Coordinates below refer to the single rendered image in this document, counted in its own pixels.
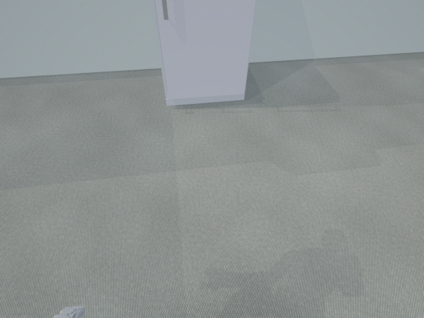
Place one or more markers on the fridge door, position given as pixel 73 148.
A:
pixel 205 46

